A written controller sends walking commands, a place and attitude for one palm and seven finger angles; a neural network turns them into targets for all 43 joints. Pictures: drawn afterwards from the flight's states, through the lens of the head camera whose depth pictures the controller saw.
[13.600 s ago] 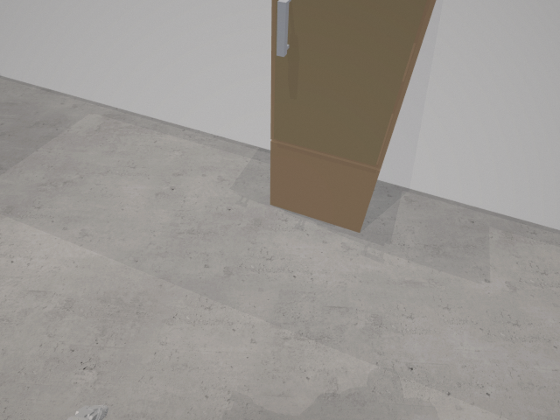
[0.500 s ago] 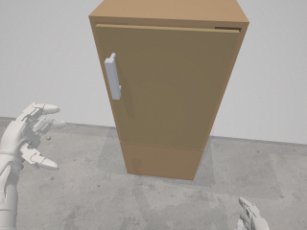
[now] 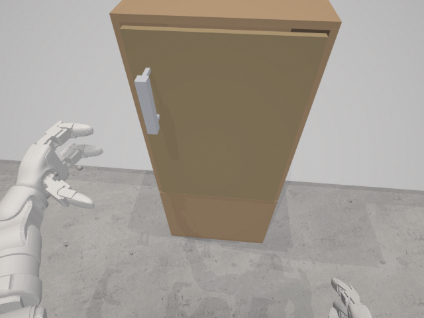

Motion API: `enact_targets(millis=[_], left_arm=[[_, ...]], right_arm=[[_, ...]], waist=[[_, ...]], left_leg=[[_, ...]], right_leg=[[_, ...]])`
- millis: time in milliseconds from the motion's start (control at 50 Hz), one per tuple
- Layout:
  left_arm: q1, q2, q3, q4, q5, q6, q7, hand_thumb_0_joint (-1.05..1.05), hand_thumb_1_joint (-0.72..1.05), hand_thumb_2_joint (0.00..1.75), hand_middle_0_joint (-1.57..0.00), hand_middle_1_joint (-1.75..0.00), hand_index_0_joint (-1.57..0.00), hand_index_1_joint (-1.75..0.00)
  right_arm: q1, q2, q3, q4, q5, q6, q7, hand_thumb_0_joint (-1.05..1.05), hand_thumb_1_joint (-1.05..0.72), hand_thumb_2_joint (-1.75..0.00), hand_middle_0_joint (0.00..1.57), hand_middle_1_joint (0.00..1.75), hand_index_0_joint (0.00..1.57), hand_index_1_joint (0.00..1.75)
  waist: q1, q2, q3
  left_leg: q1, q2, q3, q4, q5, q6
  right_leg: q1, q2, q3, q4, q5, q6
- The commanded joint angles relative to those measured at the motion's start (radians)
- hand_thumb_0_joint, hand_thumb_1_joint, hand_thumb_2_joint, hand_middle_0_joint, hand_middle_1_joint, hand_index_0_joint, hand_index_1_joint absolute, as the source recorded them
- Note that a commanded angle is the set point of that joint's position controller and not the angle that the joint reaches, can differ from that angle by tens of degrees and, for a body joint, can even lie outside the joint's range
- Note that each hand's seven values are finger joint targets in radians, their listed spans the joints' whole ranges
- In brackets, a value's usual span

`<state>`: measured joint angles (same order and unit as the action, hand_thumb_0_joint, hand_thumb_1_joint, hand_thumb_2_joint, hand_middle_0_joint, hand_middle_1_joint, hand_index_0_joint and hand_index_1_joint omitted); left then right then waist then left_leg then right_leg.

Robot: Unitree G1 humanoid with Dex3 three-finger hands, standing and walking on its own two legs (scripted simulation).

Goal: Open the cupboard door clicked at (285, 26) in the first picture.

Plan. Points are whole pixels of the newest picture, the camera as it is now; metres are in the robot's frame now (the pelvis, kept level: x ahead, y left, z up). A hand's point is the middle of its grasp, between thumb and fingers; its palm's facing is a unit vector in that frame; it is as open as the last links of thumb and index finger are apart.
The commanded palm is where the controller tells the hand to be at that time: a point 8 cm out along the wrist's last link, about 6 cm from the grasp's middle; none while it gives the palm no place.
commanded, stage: move the hooked fingers beside the handle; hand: left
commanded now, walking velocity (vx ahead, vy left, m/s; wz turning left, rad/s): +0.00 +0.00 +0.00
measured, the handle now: (150, 101) +0.56 +0.18 +0.10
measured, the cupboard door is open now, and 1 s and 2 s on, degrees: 0 0 0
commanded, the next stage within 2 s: none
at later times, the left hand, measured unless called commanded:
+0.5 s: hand (95, 143) +0.40 +0.25 +0.12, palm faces -0.06 -1.00 +0.00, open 14.0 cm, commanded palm +0.39 +0.30 +0.12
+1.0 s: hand (113, 119) +0.48 +0.24 +0.12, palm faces -0.05 -1.00 +0.00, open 14.0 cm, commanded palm +0.47 +0.29 +0.11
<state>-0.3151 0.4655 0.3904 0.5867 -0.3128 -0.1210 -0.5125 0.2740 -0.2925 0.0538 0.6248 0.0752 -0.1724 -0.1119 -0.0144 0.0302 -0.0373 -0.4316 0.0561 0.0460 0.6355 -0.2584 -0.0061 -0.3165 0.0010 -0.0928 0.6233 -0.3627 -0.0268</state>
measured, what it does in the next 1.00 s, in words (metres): stands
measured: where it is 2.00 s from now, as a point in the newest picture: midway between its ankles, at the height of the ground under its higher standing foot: outside the picture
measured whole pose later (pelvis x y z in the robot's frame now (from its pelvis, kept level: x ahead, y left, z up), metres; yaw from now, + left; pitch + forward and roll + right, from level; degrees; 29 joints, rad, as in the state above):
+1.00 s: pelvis +0.00 +0.02 -0.01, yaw -2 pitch +12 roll -2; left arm -0.86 0.60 0.41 1.16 -0.16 -0.25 -0.41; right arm 0.39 -0.30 0.04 0.67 0.04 -0.01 -0.07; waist -0.14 0.01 -0.06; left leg -0.67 0.07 0.06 0.76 -0.30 0.02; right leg -0.54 0.01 -0.07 0.72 -0.38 -0.01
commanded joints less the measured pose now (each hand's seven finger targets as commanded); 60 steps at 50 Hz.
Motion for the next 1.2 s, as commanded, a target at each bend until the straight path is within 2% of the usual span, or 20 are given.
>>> enact_targets(millis=[0, 60, 180, 220, 280, 300, 360, 420, 460, 560, 620, 680, 760, 820, 860, 900, 960, 980, 1020, 1180], left_arm=[[-0.351, 0.326, 0.119, -0.145, -0.021, -0.061, 0.02, 0.0, -0.5, 0.3, -0.3, -1.2, -0.3, -1.2], [-0.38, 0.308, 0.102, -0.166, -0.008, -0.082, 0.025, 0.0, -0.5, 0.3, -0.3, -1.2, -0.3, -1.2], [-0.444, 0.308, 0.09, -0.125, -0.008, -0.09, 0.02, 0.0, -0.5, 0.3, -0.3, -1.2, -0.3, -1.2], [-0.486, 0.269, 0.047, -0.137, 0.004, -0.09, 0.022, 0.0, -0.5, 0.3, -0.3, -1.2, -0.3, -1.2], [-0.529, 0.245, 0.024, -0.088, 0.004, -0.088, 0.038, 0.0, -0.5, 0.3, -0.3, -1.2, -0.3, -1.2], [-0.553, 0.289, 0.056, -0.071, 0.01, -0.088, 0.046, 0.0, -0.5, 0.3, -0.3, -1.2, -0.3, -1.2], [-0.623, 0.253, 0.009, -0.041, 0.035, -0.096, 0.063, 0.0, -0.5, 0.3, -0.3, -1.2, -0.3, -1.2], [-0.647, 0.287, 0.039, -0.012, 0.045, -0.115, 0.084, 0.0, -0.5, 0.3, -0.3, -1.2, -0.3, -1.2], [-0.674, 0.257, 0.011, 0.026, 0.051, -0.121, 0.087, 0.0, -0.5, 0.3, -0.3, -1.2, -0.3, -1.2], [-0.743, 0.339, 0.058, 0.148, 0.076, -0.14, 0.098, 0.0, -0.5, 0.3, -0.3, -1.2, -0.3, -1.2], [-0.799, 0.306, 0.019, 0.159, 0.081, -0.166, 0.089, 0.0, -0.5, 0.3, -0.3, -1.2, -0.3, -1.2], [-0.87, 0.306, 0.007, 0.232, 0.081, -0.179, 0.086, 0.0, -0.5, 0.3, -0.3, -1.2, -0.3, -1.2], [-0.926, 0.325, 0.009, 0.258, 0.099, -0.195, 0.088, 0.0, -0.5, 0.3, -0.3, -1.2, -0.3, -1.2], [-0.937, 0.361, 0.034, 0.318, 0.099, -0.192, 0.093, 0.0, -0.5, 0.3, -0.3, -1.2, -0.3, -1.2], [-0.972, 0.4, 0.046, 0.356, 0.113, -0.188, 0.095, 0.0, -0.5, 0.3, -0.3, -1.2, -0.3, -1.2], [-0.989, 0.454, 0.083, 0.356, 0.127, -0.199, 0.102, 0.0, -0.5, 0.3, -0.3, -1.2, -0.3, -1.2], [-1.032, 0.455, 0.067, 0.367, 0.139, -0.212, 0.101, 0.0, -0.5, 0.3, -0.3, -1.2, -0.3, -1.2], [-1.039, 0.443, 0.064, 0.374, 0.132, -0.217, 0.101, 0.0, -0.5, 0.3, -0.3, -1.2, -0.3, -1.2], [-1.063, 0.415, 0.03, 0.399, 0.141, -0.209, 0.097, 0.0, -0.5, 0.3, -0.3, -1.2, -0.3, -1.2], [-1.144, 0.538, 0.089, 0.478, 0.176, -0.19, 0.11, 0.0, -0.5, 0.3, -0.3, -1.2, -0.3, -1.2]], right_arm=[[-0.037, -0.139, -0.064, -0.144, -0.003, -0.035, -0.005, 0.0, -0.9, -0.9, 0.2, 0.3, 0.2, 0.3], [-0.02, -0.139, -0.068, -0.147, -0.007, -0.024, 0.003, 0.0, -0.9, -0.9, 0.2, 0.3, 0.2, 0.3], [0.01, -0.148, -0.073, -0.137, -0.008, 0.0, 0.006, 0.0, -0.9, -0.9, 0.2, 0.3, 0.2, 0.3], [0.01, -0.144, -0.074, -0.137, -0.008, 0.004, 0.009, 0.0, -0.9, -0.9, 0.2, 0.3, 0.2, 0.3], [0.029, -0.147, -0.075, -0.125, -0.009, 0.015, 0.008, 0.0, -0.9, -0.9, 0.2, 0.3, 0.2, 0.3], [0.033, -0.154, -0.077, -0.12, -0.011, 0.018, 0.009, 0.0, -0.9, -0.9, 0.2, 0.3, 0.2, 0.3], [0.041, -0.152, -0.076, -0.114, -0.013, 0.03, 0.012, 0.0, -0.9, -0.9, 0.2, 0.3, 0.2, 0.3], [0.057, -0.156, -0.077, -0.108, -0.018, 0.04, 0.018, 0.0, -0.9, -0.9, 0.2, 0.3, 0.2, 0.3], [0.062, -0.154, -0.075, -0.104, -0.019, 0.047, 0.022, 0.0, -0.9, -0.9, 0.2, 0.3, 0.2, 0.3], [0.09, -0.165, -0.075, -0.092, -0.024, 0.07, 0.024, 0.0, -0.9, -0.9, 0.2, 0.3, 0.2, 0.3], [0.098, -0.161, -0.075, -0.09, -0.024, 0.082, 0.028, 0.0, -0.9, -0.9, 0.2, 0.3, 0.2, 0.3], [0.127, -0.168, -0.077, -0.068, -0.025, 0.094, 0.024, 0.0, -0.9, -0.9, 0.2, 0.3, 0.2, 0.3], [0.154, -0.173, -0.084, -0.05, -0.031, 0.102, 0.027, 0.0, -0.9, -0.9, 0.2, 0.3, 0.2, 0.3], [0.168, -0.177, -0.083, -0.044, -0.031, 0.116, 0.028, 0.0, -0.9, -0.9, 0.2, 0.3, 0.2, 0.3], [0.179, -0.181, -0.081, -0.038, -0.03, 0.123, 0.027, 0.0, -0.9, -0.9, 0.2, 0.3, 0.2, 0.3], [0.194, -0.184, -0.083, -0.042, -0.033, 0.129, 0.025, 0.0, -0.9, -0.9, 0.2, 0.3, 0.2, 0.3], [0.213, -0.183, -0.084, -0.034, -0.035, 0.141, 0.027, 0.0, -0.9, -0.9, 0.2, 0.3, 0.2, 0.3], [0.223, -0.182, -0.085, -0.033, -0.037, 0.144, 0.027, 0.0, -0.9, -0.9, 0.2, 0.3, 0.2, 0.3], [0.23, -0.183, -0.085, -0.028, -0.036, 0.151, 0.028, 0.0, -0.9, -0.9, 0.2, 0.3, 0.2, 0.3], [0.291, -0.197, -0.08, -0.022, -0.046, 0.174, 0.026, 0.0, -0.9, -0.9, 0.2, 0.3, 0.2, 0.3]], waist=[[0.01, 0.0, -0.227], [0.006, 0.05, -0.283], [-0.009, 0.023, -0.286], [-0.017, 0.093, -0.296], [-0.032, 0.031, -0.263], [-0.032, 0.028, -0.27], [-0.045, 0.071, -0.283], [-0.038, 0.063, -0.324], [-0.047, 0.055, -0.312], [-0.047, 0.05, -0.314], [-0.061, 0.087, -0.335], [-0.089, 0.02, -0.311], [-0.093, 0.091, -0.369], [-0.104, 0.033, -0.364], [-0.11, 0.041, -0.343], [-0.103, 0.063, -0.393], [-0.12, 0.089, -0.398], [-0.127, 0.054, -0.401], [-0.145, 0.094, -0.393], [-0.167, 0.077, -0.42]], left_leg=[[0.18, -0.059, -0.043, -0.048, 0.138, 0.047], [0.221, -0.058, -0.044, -0.041, 0.19, 0.046], [0.212, -0.054, -0.048, -0.03, 0.208, 0.047], [0.24, -0.053, -0.052, -0.028, 0.212, 0.042], [0.228, -0.049, -0.061, -0.029, 0.181, 0.044], [0.218, -0.047, -0.064, -0.029, 0.168, 0.043], [0.24, -0.043, -0.078, -0.029, 0.165, 0.037], [0.246, -0.041, -0.083, -0.019, 0.178, 0.035], [0.239, -0.039, -0.084, -0.018, 0.176, 0.035], [0.188, -0.039, -0.082, -0.005, 0.152, 0.036], [0.204, -0.037, -0.079, 0.009, 0.179, 0.035], [0.172, -0.033, -0.084, 0.022, 0.152, 0.042], [0.206, -0.03, -0.095, 0.033, 0.174, 0.036], [0.152, -0.033, -0.079, 0.048, 0.162, 0.046], [0.106, -0.034, -0.074, 0.051, 0.13, 0.049], [0.111, -0.036, -0.071, 0.064, 0.163, 0.05], [0.119, -0.031, -0.073, 0.078, 0.183, 0.047], [0.113, -0.032, -0.075, 0.083, 0.193, 0.051], [0.12, -0.028, -0.074, 0.088, 0.181, 0.049], [0.049, -0.029, -0.072, 0.123, 0.194, 0.059]], right_leg=[[-0.038, 0.01, 0.081, -0.103, 0.286, 0.023], [-0.033, 0.015, 0.069, -0.082, 0.336, 0.015], [-0.049, 0.024, 0.061, -0.069, 0.344, 0.011], [-0.084, 0.024, 0.057, -0.066, 0.334, 0.008], [-0.114, 0.031, 0.048, -0.073, 0.285, 0.006], [-0.12, 0.029, 0.052, -0.073, 0.278, 0.009], [-0.154, 0.029, 0.044, -0.062, 0.248, 0.004], [-0.147, 0.03, 0.045, -0.053, 0.252, 0.002], [-0.161, 0.03, 0.042, -0.051, 0.25, 0.003], [-0.168, 0.028, 0.049, -0.039, 0.234, 0.003], [-0.185, 0.031, 0.05, -0.029, 0.258, 0.004], [-0.213, 0.036, 0.049, -0.028, 0.232, 0.007], [-0.246, 0.034, 0.05, -0.013, 0.23, 0.006], [-0.226, 0.036, 0.06, -0.014, 0.249, 0.016], [-0.231, 0.035, 0.065, -0.013, 0.232, 0.018], [-0.212, 0.036, 0.072, 0.0, 0.263, 0.018], [-0.241, 0.04, 0.069, 0.006, 0.27, 0.018], [-0.231, 0.043, 0.068, 0.01, 0.278, 0.018], [-0.279, 0.044, 0.067, 0.008, 0.262, 0.022], [-0.274, 0.048, 0.078, 0.023, 0.283, 0.026]])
